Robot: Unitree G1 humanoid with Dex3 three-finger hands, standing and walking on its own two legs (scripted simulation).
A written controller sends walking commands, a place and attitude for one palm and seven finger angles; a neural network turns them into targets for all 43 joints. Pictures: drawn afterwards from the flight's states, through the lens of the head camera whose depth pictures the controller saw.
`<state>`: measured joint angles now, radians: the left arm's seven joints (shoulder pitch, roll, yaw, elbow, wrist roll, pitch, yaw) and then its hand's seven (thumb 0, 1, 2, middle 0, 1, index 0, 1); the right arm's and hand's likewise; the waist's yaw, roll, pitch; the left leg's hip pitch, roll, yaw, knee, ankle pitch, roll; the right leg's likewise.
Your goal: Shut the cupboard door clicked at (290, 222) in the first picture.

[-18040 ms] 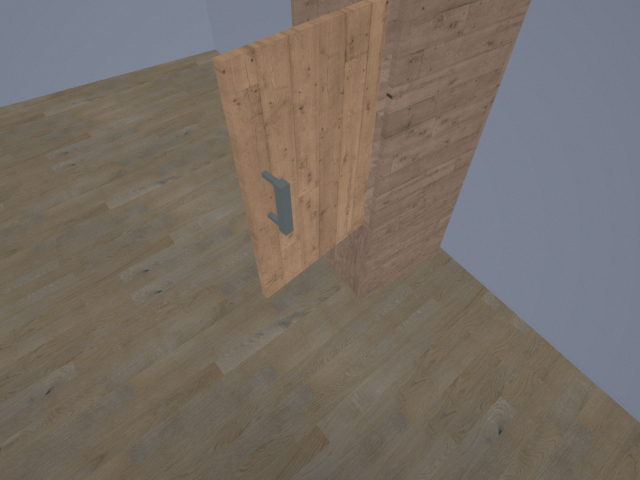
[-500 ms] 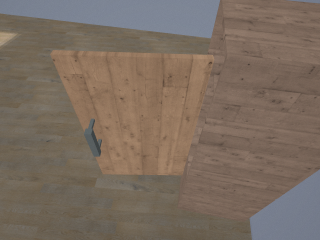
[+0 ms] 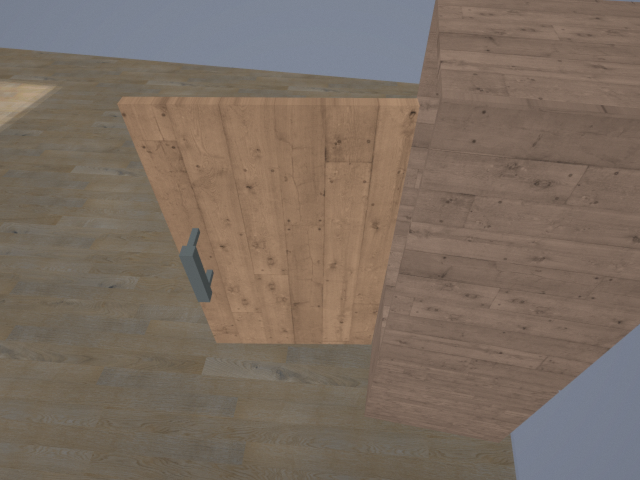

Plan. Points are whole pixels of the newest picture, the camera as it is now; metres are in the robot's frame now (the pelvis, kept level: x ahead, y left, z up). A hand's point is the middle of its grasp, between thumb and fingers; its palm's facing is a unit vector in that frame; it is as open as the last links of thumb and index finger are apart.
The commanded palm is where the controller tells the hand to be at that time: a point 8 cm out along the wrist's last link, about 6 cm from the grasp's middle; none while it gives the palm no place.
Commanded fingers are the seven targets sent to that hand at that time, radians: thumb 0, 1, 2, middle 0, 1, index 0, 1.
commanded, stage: come to a stop and stand still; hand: left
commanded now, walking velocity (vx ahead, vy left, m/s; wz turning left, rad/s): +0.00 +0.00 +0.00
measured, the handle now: (199, 265) +0.43 +0.23 -0.02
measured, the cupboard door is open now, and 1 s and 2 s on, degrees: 100 100 100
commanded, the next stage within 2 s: look again from close up in 0.58 s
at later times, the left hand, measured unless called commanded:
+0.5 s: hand out of the picture -0.04 +0.18 -0.17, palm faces -0.01 -0.98 -0.19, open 7.4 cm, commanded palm none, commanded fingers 0.00 0.90 0.90 -0.20 -0.30 -0.20 -0.30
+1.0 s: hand out of the picture -0.03 +0.20 -0.17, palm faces -0.01 -0.99 -0.17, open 7.4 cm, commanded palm none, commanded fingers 0.00 0.90 0.90 -0.20 -0.30 -0.20 -0.30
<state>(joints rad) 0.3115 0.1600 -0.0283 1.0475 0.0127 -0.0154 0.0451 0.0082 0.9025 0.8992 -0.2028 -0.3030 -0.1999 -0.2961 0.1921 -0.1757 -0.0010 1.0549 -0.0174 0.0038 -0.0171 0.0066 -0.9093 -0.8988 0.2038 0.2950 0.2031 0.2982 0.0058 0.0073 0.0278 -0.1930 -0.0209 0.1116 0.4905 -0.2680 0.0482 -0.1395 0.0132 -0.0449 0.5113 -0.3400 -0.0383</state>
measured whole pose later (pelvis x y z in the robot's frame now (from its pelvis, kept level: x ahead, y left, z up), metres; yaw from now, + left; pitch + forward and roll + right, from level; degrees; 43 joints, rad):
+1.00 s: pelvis -0.02 +0.04 +0.00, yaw -1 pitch -1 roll +0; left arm 0.31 0.14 -0.02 1.10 0.02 0.00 0.04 0.01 0.90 0.90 -0.20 -0.30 -0.20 -0.30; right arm 0.25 -0.14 0.00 1.14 -0.01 -0.01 -0.02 0.01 -0.91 -0.90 0.20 0.30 0.20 0.30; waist 0.00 -0.02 0.04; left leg -0.20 -0.06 0.15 0.38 -0.18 0.10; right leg -0.18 -0.03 -0.01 0.46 -0.26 0.02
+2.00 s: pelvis -0.04 -0.01 -0.11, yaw +4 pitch +16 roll -3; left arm 0.39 0.26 0.14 -0.02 -0.32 -0.38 -0.38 0.02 0.90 0.90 -0.67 -0.81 -0.67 -0.81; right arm 0.16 -0.18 0.04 0.53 0.04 -0.21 -0.03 0.01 -0.90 -0.90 0.21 0.30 0.21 0.30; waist 0.05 0.03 -0.16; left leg -1.02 0.00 -0.01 1.26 -0.52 0.04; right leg -0.93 0.06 -0.16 1.21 -0.57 -0.09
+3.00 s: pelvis -0.03 +0.03 -0.07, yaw +4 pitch +13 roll -4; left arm 0.38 0.27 0.13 -0.02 -0.29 -0.35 -0.25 0.02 0.90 0.90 -1.30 -1.50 -1.30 -1.50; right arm 0.27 -0.25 0.03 0.49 0.04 -0.16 -0.02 0.02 -0.90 -0.90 0.21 0.30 0.21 0.30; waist 0.00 0.04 -0.15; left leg -0.86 -0.02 0.03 1.10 -0.47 0.10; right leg -0.77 0.04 -0.11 1.03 -0.50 -0.03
